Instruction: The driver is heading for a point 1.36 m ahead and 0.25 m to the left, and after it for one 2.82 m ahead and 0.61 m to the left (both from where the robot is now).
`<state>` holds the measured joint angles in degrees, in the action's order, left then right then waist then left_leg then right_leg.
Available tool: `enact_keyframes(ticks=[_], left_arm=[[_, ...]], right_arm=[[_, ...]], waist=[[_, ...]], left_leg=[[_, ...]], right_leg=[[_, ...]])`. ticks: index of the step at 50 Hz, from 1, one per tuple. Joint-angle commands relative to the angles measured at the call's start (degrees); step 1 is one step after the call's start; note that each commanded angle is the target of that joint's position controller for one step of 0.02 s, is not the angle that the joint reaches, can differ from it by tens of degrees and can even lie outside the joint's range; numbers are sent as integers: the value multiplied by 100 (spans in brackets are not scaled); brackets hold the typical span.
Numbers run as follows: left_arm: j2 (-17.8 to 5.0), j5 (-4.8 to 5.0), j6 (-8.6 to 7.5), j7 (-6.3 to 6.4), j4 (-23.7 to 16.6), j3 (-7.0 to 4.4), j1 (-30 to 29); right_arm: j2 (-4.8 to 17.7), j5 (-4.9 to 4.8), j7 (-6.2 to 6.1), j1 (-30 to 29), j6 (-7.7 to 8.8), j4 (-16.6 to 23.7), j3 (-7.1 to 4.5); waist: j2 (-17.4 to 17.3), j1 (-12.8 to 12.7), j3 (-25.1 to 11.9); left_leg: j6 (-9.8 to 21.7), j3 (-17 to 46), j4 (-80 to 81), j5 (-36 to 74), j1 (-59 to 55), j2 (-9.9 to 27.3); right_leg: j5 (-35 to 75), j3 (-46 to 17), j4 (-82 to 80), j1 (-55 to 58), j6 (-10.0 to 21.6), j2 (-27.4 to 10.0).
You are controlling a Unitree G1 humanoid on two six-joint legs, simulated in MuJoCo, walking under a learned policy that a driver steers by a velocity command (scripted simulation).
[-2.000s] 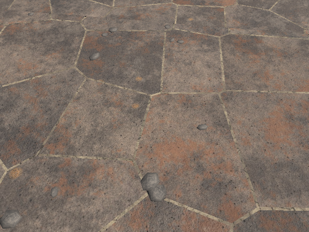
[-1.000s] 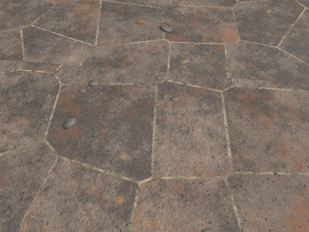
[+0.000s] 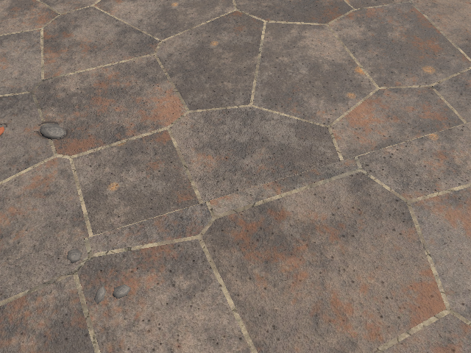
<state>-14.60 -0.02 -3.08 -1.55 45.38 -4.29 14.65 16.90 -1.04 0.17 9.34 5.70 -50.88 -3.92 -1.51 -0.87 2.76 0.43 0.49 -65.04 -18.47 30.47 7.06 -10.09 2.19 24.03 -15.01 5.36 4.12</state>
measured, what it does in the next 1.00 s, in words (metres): walks ahead: left foot, then right foot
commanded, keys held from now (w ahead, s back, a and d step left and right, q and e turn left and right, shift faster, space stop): w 0.90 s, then no key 0.10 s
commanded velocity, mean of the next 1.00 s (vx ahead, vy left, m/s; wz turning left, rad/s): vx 0.49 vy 0.00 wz -0.05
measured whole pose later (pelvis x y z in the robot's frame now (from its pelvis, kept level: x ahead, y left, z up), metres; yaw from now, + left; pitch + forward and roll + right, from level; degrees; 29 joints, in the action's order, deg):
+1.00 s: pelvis +0.62 +0.02 +0.00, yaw -1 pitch +2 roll +0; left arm -14.5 -2.1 -6.3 -0.9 48.0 -2.2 7.9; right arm 13.3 4.0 3.4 20.4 6.1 -54.3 -2.3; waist -0.5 1.3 -0.8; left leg 2.0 1.7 -62.0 -27.6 16.2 0.1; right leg -7.0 3.1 25.6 -21.2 4.0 1.8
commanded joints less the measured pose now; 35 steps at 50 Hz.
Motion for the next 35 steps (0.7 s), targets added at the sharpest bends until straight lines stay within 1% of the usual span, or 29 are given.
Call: enact_keyframes(ticks=[1, 3, 4, 6, 8, 10, 12, 14, 15, 16, 17, 18, 19, 20, 21, 22, 23, 24, 25, 26, 27, 28, 30, 31, 33, 35], left_arm=[[-823, 2, -193, 77, -317, -181, -85], [-860, 17, -194, 141, -209, -185, 90], [-856, 22, -185, 163, -166, -178, 152], [-865, 33, -176, 187, -75, -171, 284], [-898, 53, -174, 196, 54, -176, 491], [-904, 71, -154, 194, 203, -180, 693], [-917, 85, -103, 205, 329, -194, 842], [-965, 104, -44, 235, 401, -217, 850], [-1019, 103, -17, 251, 413, -232, 791], [-1084, 100, 7, 263, 403, -245, 700], [-1059, 99, 43, 269, 390, -220, 581], [-893, 52, 59, 281, 329, -134, 604], [-269, 20, -34, 219, 260, 43, 1372], [-169, -938, -344, -332, 703, 223, 2087], [-400, -648, -430, -427, 449, 34, 898], [-612, -521, -495, -337, 390, 38, 547], [-501, -594, -502, -242, 365, 78, 537], [-337, -620, -470, -199, 357, 157, 468], [-247, -631, -378, -182, 403, 205, 486], [-201, -586, -309, -179, 388, 222, 495], [-184, -544, -259, -181, 326, 255, 357], [-182, -540, -221, -182, 262, 282, 188], [-126, -541, -206, -170, 166, 325, -122], [-67, -542, -201, -164, 130, 351, -280], [7, -507, -150, -186, 57, 382, -604], [-61, -487, -84, -200, -77, 371, -941]], right_arm=[[417, 83, -31, 109, -89, 232, -106], [362, 120, -30, -240, -102, 341, -84], [332, 116, -11, -376, -90, 375, -71], [245, 86, 39, -701, -56, 446, -31], [179, 51, 87, -1071, -33, 537, 16], [186, 26, 137, -1321, -15, 623, 39], [230, 18, 205, -1510, 17, 730, 49], [320, 9, 263, -1457, 51, 775, 33], [400, 11, 278, -1279, 63, 737, 6], [529, 22, 271, -942, 70, 655, -53], [721, 42, 244, -208, 74, 434, -166], [1002, 103, 201, 771, 67, 197, -270], [1525, 171, 175, 1480, 39, 62, -409], [450, 682, 66, 2477, 12, -54, 40], [351, 661, 39, 2043, 75, -196, -15], [334, 516, 21, 1347, 95, -52, 21], [39, 419, -5, 998, 86, -6, 145], [-198, 406, -23, 681, 125, 28, 243], [-289, 441, -33, 472, 112, 101, 284], [-234, 461, -41, 341, 145, 163, 265], [-78, 477, -30, 349, 195, 184, 207], [25, 523, 2, 455, 232, 182, 173], [88, 605, 113, 856, 264, 97, 142], [84, 604, 189, 1015, 256, 58, 140], [71, 546, 323, 1348, 228, -64, 134], [125, 522, 435, 1691, 204, -199, 110]], waist=[[336, 167, -417], [337, 66, -259], [375, 18, -219], [434, -111, -120], [468, -261, 29], [487, -354, 150], [500, -386, 221], [584, -270, 163], [662, -154, 53], [761, 42, -187], [721, 446, -638], [498, 833, -1389], [-825, 628, -2331], [-1275, 990, -3083], [-1034, 1028, -596], [-548, 780, -190], [-297, 466, -485], [-164, 250, -327], [-106, 96, -375], [-80, 8, -378], [-138, 51, -299], [-105, 115, -272], [15, 254, -225], [25, 302, -202], [-67, 380, -108], [-191, 463, -31]], left_leg=[[-114, 215, 568, 648, 607, 268], [-215, 195, 1270, 1318, 879, 226], [-227, 170, 1648, 1702, 880, 176], [-208, 73, 2392, 2377, 730, 34], [-170, -30, 2918, 2734, 599, -101], [-104, -26, 3228, 2725, 678, -177], [21, -8, 3469, 2420, 877, -234], [184, -7, 3646, 1972, 790, -297], [267, -83, 3679, 1738, 506, -391], [370, -240, 3673, 1517, -46, -574], [531, -421, 3777, 1613, -1074, -771], [812, 67, 3510, 1820, -2742, -287], [1767, 2664, 3689, 942, -5070, 1223], [2105, 3960, 4748, -1492, -6085, 1021], [1540, 3409, 5126, -2108, -4841, 856], [1443, 2827, 5315, -1545, -3791, 861], [1401, 2452, 5407, -951, -3247, 762], [1347, 2041, 5529, -211, -2534, 754], [1358, 1814, 5700, 120, -2088, 706], [1406, 1553, 5802, 297, -1893, 645], [1447, 1234, 5871, 467, -1784, 538], [1500, 1008, 5903, 728, -1734, 473], [1611, 697, 5855, 1369, -1780, 427], [1626, 539, 5803, 1659, -1738, 374], [1593, 284, 5650, 2109, -1612, 254], [1601, 307, 5545, 2266, -1840, 328]], right_leg=[[1516, -1479, -1448, 607, 1043, -1626], [1618, -1214, -1543, 698, 955, -1534], [1592, -1054, -1560, 728, 870, -1449], [1376, -801, -1599, 726, 723, -1317], [1052, -734, -1657, 776, 667, -1333], [1005, -769, -1582, 1092, 663, -1474], [1262, -824, -1360, 1585, 637, -1672], [1779, -880, -1081, 1979, 538, -1842], [2334, -858, -872, 2086, 469, -1858], [3311, -804, -480, 2128, 398, -1803], [4113, -605, 375, 1985, 272, -1563], [3404, -412, 1739, 1125, 90, -1285], [817, -189, 4078, -1206, -379, -368], [-1982, -1289, 4269, -2236, -125, 282], [-1679, -1217, 5257, -3523, -23, 36], [-1171, -1040, 5165, -3447, 81, -380], [-957, -1031, 4740, -2932, 175, -688], [-622, -1035, 4511, -2500, 166, -972], [-498, -1001, 4391, -2146, 70, -1077], [-526, -914, 4180, -2134, -29, -1116], [-376, -817, 3940, -2263, -142, -1154], [-45, -707, 3673, -2404, -256, -1173], [827, -510, 2927, -2615, -407, -1187], [1200, -411, 2504, -2526, -441, -1165], [1726, -207, 1810, -2197, -415, -1008], [1796, -127, 1429, -2076, -351, -862]])
Velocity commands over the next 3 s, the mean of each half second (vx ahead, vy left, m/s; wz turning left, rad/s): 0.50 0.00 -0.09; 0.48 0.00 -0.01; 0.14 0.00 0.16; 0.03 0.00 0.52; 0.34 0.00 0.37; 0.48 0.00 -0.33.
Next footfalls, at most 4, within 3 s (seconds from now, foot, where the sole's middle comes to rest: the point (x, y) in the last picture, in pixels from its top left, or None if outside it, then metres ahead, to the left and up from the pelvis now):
0.36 left None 0.40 0.16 -0.78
0.86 right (280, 266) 0.73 -0.07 -0.78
1.28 left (211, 234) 0.84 0.15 -0.78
1.62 right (295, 258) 0.75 -0.12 -0.78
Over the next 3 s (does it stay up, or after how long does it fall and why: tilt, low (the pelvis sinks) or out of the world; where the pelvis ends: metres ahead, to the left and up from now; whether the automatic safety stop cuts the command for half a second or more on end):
stays up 1.14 0.30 -0.15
